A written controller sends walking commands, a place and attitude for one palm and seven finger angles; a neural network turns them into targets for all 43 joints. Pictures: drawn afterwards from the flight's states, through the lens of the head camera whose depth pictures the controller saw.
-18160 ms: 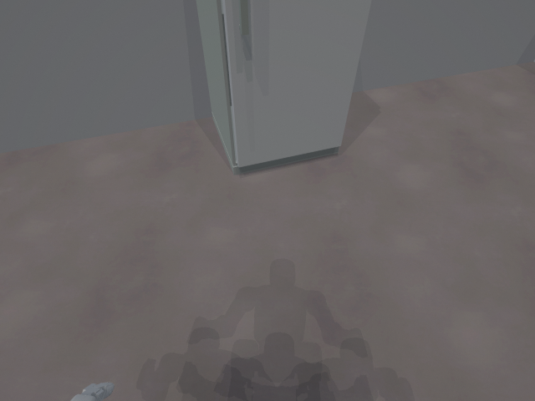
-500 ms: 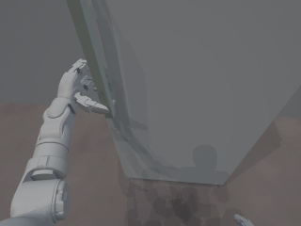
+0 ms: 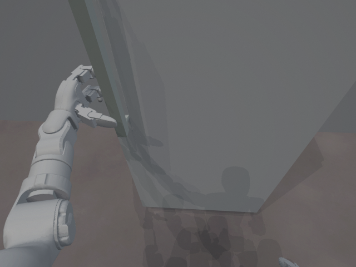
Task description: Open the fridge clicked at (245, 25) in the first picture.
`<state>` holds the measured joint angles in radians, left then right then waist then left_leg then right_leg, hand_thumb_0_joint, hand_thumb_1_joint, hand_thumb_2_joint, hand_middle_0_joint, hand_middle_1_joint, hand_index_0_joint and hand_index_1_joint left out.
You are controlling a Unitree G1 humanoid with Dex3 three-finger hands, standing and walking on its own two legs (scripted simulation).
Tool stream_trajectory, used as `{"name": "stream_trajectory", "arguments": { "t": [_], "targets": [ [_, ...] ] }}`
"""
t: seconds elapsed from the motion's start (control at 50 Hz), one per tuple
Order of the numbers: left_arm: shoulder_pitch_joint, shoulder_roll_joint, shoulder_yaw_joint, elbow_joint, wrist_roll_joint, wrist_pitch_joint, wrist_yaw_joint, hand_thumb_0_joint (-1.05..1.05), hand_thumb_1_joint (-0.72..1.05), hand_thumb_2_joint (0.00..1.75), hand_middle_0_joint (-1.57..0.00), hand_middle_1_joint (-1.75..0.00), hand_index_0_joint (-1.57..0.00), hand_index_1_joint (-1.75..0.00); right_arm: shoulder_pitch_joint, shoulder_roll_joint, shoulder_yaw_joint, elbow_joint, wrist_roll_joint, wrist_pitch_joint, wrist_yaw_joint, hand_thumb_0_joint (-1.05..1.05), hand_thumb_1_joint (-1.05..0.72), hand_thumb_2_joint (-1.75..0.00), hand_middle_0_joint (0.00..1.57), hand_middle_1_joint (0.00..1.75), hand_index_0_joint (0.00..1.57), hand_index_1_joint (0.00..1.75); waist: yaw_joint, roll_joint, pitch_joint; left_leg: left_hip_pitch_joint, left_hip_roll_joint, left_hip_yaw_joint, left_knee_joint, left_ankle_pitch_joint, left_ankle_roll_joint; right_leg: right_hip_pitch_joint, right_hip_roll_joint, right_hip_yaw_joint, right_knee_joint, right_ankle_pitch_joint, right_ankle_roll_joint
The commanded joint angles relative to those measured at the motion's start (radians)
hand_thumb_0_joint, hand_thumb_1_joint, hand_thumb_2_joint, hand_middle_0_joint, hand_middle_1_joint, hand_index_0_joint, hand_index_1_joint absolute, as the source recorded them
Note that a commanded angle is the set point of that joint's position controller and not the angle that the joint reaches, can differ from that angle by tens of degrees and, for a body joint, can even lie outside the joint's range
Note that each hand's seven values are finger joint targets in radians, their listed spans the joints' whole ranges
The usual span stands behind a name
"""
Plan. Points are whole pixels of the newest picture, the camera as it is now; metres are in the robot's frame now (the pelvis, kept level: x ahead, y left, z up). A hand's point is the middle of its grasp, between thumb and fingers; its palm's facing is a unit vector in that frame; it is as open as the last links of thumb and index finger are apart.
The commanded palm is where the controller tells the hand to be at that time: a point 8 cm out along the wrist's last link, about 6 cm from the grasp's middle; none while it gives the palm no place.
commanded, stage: slide the fingers in behind the handle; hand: left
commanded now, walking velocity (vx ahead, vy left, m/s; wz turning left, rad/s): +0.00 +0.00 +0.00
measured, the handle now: (104, 59) +0.48 +0.16 +0.23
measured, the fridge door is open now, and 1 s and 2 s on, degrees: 0 0 0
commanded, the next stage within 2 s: grip the handle and tug to test in 1.56 s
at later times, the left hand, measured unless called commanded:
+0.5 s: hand (110, 98) +0.43 +0.15 +0.16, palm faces -0.05 -1.00 +0.00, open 14.0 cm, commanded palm +0.41 +0.21 +0.17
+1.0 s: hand (117, 99) +0.43 +0.14 +0.16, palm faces -0.05 -1.00 +0.00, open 14.0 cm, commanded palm +0.40 +0.18 +0.17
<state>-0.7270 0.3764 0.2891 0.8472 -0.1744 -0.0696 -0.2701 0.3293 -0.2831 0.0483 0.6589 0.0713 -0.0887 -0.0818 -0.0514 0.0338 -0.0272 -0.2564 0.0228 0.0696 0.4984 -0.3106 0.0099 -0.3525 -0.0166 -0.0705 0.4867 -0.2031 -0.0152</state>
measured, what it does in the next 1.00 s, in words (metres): stands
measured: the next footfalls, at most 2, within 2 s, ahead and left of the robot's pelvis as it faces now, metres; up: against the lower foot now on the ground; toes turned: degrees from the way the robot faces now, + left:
none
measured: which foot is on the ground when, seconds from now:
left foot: down 0.00-1.00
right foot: down 0.00-1.00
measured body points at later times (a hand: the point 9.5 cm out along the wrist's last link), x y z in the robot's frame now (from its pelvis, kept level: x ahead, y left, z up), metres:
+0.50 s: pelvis +0.00 +0.01 +0.00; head +0.02 +0.00 +0.45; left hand +0.43 +0.21 +0.17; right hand +0.12 -0.24 -0.11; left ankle -0.04 +0.11 -0.74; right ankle +0.03 -0.11 -0.74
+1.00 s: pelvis +0.01 +0.00 +0.00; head +0.02 -0.01 +0.45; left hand +0.43 +0.19 +0.16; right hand +0.12 -0.24 -0.11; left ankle -0.04 +0.11 -0.74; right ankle +0.03 -0.11 -0.74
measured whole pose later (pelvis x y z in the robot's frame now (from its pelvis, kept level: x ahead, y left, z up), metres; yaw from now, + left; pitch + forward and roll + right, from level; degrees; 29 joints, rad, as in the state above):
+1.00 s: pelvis +0.01 +0.00 +0.00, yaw +0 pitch +3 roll +0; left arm -0.67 0.23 0.19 0.66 -0.16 0.01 -0.14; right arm 0.29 -0.25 0.05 0.66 0.06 -0.07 -0.06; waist -0.02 0.04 -0.04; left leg -0.21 0.02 0.07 0.47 -0.31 0.01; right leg -0.31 -0.02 -0.07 0.47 -0.21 -0.01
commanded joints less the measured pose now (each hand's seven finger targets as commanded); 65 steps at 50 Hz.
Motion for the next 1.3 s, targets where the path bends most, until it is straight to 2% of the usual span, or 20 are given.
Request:
{"name": "stream_trajectory", "arguments": {
  "t": [0.0,0.08,0.18,0.2,0.32,0.36,0.4,0.42,0.48,0.58,0.6,0.72,0.76,0.82,0.9,0.92,0.96,1.02,1.22,1.28],
  "targets": [
    [-0.495,0.22,0.024,-0.298,-0.035,-0.089,-0.009,0.0,-0.5,0.3,-0.3,-1.2,-0.3,-1.2,-0.027,-0.124,-0.05,-0.126,-0.002,-0.058,-0.007,0.0,-0.9,-0.9,0.2,0.3,0.2,0.3,0.006,0.008,-0.36,0.052,-0.018,-0.05,-0.063,0.264,0.027,0.242,0.005,0.052,-0.021,0.277,-0.017],
    [-0.433,0.184,0.015,-0.324,-0.047,-0.078,-0.004,0.0,-0.5,0.3,-0.3,-1.2,-0.3,-1.2,-0.027,-0.124,-0.054,-0.123,-0.003,-0.065,-0.002,0.0,-0.9,-0.9,0.2,0.3,0.2,0.3,0.014,-0.002,-0.354,0.079,-0.013,-0.054,-0.064,0.305,0.024,0.23,0.011,0.041,-0.023,0.296,-0.019],
    [-0.413,0.12,-0.029,-0.285,-0.036,-0.017,0.025,0.0,-0.5,0.3,-0.3,-1.2,-0.3,-1.2,-0.041,-0.122,-0.051,-0.119,0.001,-0.057,0.007,0.0,-0.9,-0.9,0.2,0.3,0.2,0.3,0.006,-0.026,-0.249,0.037,-0.013,-0.054,-0.079,0.256,0.023,0.177,0.01,0.031,-0.034,0.244,-0.017],
    [-0.417,0.143,-0.01,-0.288,-0.029,-0.011,0.038,0.0,-0.5,0.3,-0.3,-1.2,-0.3,-1.2,-0.039,-0.124,-0.053,-0.117,0.0,-0.056,0.008,0.0,-0.9,-0.9,0.2,0.3,0.2,0.3,0.011,-0.025,-0.247,0.034,-0.012,-0.058,-0.079,0.256,0.021,0.176,0.009,0.03,-0.034,0.237,-0.019],
    [-0.461,0.139,-0.006,-0.377,-0.024,-0.035,0.074,0.0,-0.5,0.3,-0.3,-1.2,-0.3,-1.2,-0.049,-0.114,-0.052,-0.132,-0.009,-0.054,0.007,0.0,-0.9,-0.9,0.2,0.3,0.2,0.3,0.016,-0.054,-0.333,0.079,-0.01,-0.058,-0.071,0.321,0.021,0.228,0.01,0.036,-0.02,0.294,-0.016],
    [-0.467,0.143,-0.004,-0.382,-0.018,-0.042,0.078,0.0,-0.5,0.3,-0.3,-1.2,-0.3,-1.2,-0.052,-0.109,-0.049,-0.129,-0.009,-0.054,0.007,0.0,-0.9,-0.9,0.2,0.3,0.2,0.3,0.013,-0.048,-0.334,0.082,-0.012,-0.056,-0.071,0.313,0.021,0.229,0.012,0.04,-0.021,0.294,-0.015],
    [-0.467,0.098,-0.039,-0.361,-0.013,-0.037,0.078,0.0,-0.5,0.3,-0.3,-1.2,-0.3,-1.2,-0.059,-0.103,-0.045,-0.125,-0.008,-0.055,0.007,0.0,-0.9,-0.9,0.2,0.3,0.2,0.3,0.01,-0.014,-0.307,0.079,-0.013,-0.052,-0.071,0.304,0.018,0.206,0.01,0.037,-0.023,0.284,-0.017],
    [-0.457,0.115,-0.029,-0.328,-0.008,-0.032,0.08,0.0,-0.5,0.3,-0.3,-1.2,-0.3,-1.2,-0.054,-0.108,-0.046,-0.123,-0.008,-0.051,0.007,0.0,-0.9,-0.9,0.2,0.3,0.2,0.3,0.011,-0.042,-0.293,0.073,-0.011,-0.057,-0.071,0.301,0.02,0.207,0.01,0.035,-0.025,0.277,-0.017],
    [-0.438,0.092,-0.037,-0.323,-0.01,-0.014,0.078,0.0,-0.5,0.3,-0.3,-1.2,-0.3,-1.2,-0.063,-0.103,-0.045,-0.126,-0.006,-0.049,0.008,0.0,-0.9,-0.9,0.2,0.3,0.2,0.3,0.015,-0.017,-0.296,0.074,-0.013,-0.05,-0.07,0.304,0.018,0.203,0.01,0.036,-0.024,0.285,-0.018],
    [-0.45,0.095,-0.03,-0.346,-0.017,-0.01,0.083,0.0,-0.5,0.3,-0.3,-1.2,-0.3,-1.2,-0.06,-0.105,-0.047,-0.127,-0.008,-0.044,0.008,0.0,-0.9,-0.9,0.2,0.3,0.2,0.3,0.015,-0.062,-0.327,0.074,-0.013,-0.054,-0.068,0.33,0.019,0.229,0.012,0.033,-0.019,0.316,-0.017],
    [-0.453,0.059,-0.059,-0.353,-0.018,-0.01,0.08,0.0,-0.5,0.3,-0.3,-1.2,-0.3,-1.2,-0.061,-0.101,-0.047,-0.129,-0.008,-0.045,0.01,0.0,-0.9,-0.9,0.2,0.3,0.2,0.3,0.013,-0.051,-0.328,0.079,-0.013,-0.052,-0.066,0.347,0.018,0.228,0.011,0.033,-0.016,0.33,-0.018],
    [-0.434,0.055,-0.061,-0.417,-0.015,-0.015,0.094,0.0,-0.5,0.3,-0.3,-1.2,-0.3,-1.2,-0.065,-0.101,-0.055,-0.133,-0.01,-0.043,0.016,0.0,-0.9,-0.9,0.2,0.3,0.2,0.3,0.025,-0.019,-0.365,0.115,-0.014,-0.055,-0.054,0.398,0.015,0.236,0.013,0.03,-0.01,0.355,-0.019],
    [-0.444,0.01,-0.092,-0.442,-0.017,-0.013,0.1,0.0,-0.5,0.3,-0.3,-1.2,-0.3,-1.2,-0.07,-0.092,-0.053,-0.128,-0.011,-0.048,0.02,0.0,-0.9,-0.9,0.2,0.3,0.2,0.3,0.02,-0.01,-0.361,0.128,-0.011,-0.057,-0.056,0.417,0.011,0.227,0.014,0.03,-0.011,0.363,-0.018],
    [-0.41,0.046,-0.06,-0.404,-0.012,0.003,0.119,0.0,-0.5,0.3,-0.3,-1.2,-0.3,-1.2,-0.07,-0.099,-0.052,-0.123,-0.012,-0.034,0.019,0.0,-0.9,-0.9,0.2,0.3,0.2,0.3,0.027,-0.068,-0.313,0.085,-0.012,-0.055,-0.069,0.375,0.014,0.239,0.014,0.024,-0.019,0.342,-0.017],
    [-0.422,0.013,-0.085,-0.405,-0.001,0.017,0.131,0.0,-0.5,0.3,-0.3,-1.2,-0.3,-1.2,-0.082,-0.093,-0.049,-0.125,-0.012,-0.034,0.02,0.0,-0.9,-0.9,0.2,0.3,0.2,0.3,0.023,-0.047,-0.301,0.08,-0.014,-0.05,-0.075,0.335,0.016,0.228,0.013,0.03,-0.024,0.316,-0.017],
    [-0.419,0.033,-0.068,-0.408,-0.001,0.013,0.132,0.0,-0.5,0.3,-0.3,-1.2,-0.3,-1.2,-0.079,-0.096,-0.053,-0.127,-0.013,-0.031,0.018,0.0,-0.9,-0.9,0.2,0.3,0.2,0.3,0.023,-0.076,-0.308,0.085,-0.014,-0.049,-0.073,0.346,0.021,0.243,0.013,0.03,-0.027,0.326,-0.016],
    [-0.397,0.045,-0.051,-0.428,-0.004,0.012,0.126,0.0,-0.5,0.3,-0.3,-1.2,-0.3,-1.2,-0.088,-0.092,-0.051,-0.135,-0.013,-0.032,0.017,0.0,-0.9,-0.9,0.2,0.3,0.2,0.3,0.034,-0.068,-0.339,0.083,-0.018,-0.042,-0.071,0.351,0.022,0.271,0.012,0.036,-0.022,0.35,-0.017],
    [-0.444,-0.017,-0.114,-0.428,-0.006,0.011,0.119,0.0,-0.5,0.3,-0.3,-1.2,-0.3,-1.2,-0.091,-0.087,-0.047,-0.131,-0.01,-0.032,0.016,0.0,-0.9,-0.9,0.2,0.3,0.2,0.3,0.013,-0.03,-0.301,0.096,-0.018,-0.045,-0.07,0.341,0.019,0.232,0.011,0.031,-0.029,0.329,-0.018],
    [-0.38,0.016,-0.077,-0.456,-0.013,0.005,0.121,0.0,-0.5,0.3,-0.3,-1.2,-0.3,-1.2,-0.107,-0.09,-0.049,-0.141,-0.014,-0.04,0.018,0.0,-0.9,-0.9,0.2,0.3,0.2,0.3,0.035,-0.078,-0.332,0.09,-0.02,-0.045,-0.074,0.344,0.022,0.27,0.012,0.033,-0.028,0.344,-0.017],
    [-0.383,0.011,-0.083,-0.491,-0.012,0.006,0.117,0.0,-0.5,0.3,-0.3,-1.2,-0.3,-1.2,-0.115,-0.087,-0.048,-0.142,-0.012,-0.041,0.02,0.0,-0.9,-0.9,0.2,0.3,0.2,0.3,0.04,-0.041,-0.339,0.098,-0.02,-0.041,-0.074,0.354,0.018,0.272,0.012,0.037,-0.026,0.354,-0.02]
  ]
}}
